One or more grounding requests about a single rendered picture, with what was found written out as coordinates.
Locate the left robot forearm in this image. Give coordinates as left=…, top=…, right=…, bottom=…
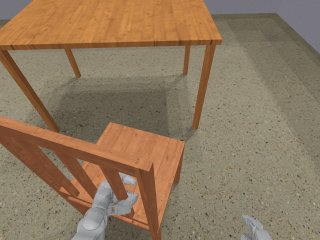
left=71, top=207, right=108, bottom=240

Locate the left robot hand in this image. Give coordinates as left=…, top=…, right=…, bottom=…
left=91, top=172, right=139, bottom=216

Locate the right robot hand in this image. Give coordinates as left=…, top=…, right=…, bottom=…
left=240, top=214, right=272, bottom=240

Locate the chair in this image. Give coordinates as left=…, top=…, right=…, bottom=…
left=0, top=116, right=185, bottom=240

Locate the table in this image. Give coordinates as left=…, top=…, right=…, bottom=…
left=0, top=0, right=223, bottom=133

